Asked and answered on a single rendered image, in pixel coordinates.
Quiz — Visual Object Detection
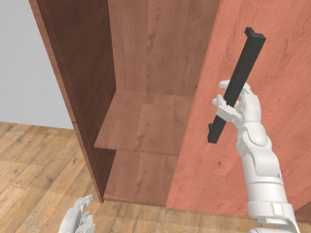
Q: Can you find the handle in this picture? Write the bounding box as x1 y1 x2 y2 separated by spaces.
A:
207 27 266 144

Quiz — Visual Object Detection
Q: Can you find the robot right forearm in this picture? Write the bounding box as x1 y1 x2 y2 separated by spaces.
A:
236 121 300 233

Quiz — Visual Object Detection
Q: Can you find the right robot hand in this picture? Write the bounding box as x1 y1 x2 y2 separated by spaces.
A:
212 80 261 131

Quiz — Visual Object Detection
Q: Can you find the left robot hand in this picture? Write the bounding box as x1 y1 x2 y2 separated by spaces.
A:
57 194 95 233

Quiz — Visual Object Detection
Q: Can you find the wardrobe door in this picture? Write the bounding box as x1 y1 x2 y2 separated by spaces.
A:
165 0 311 217
294 201 311 218

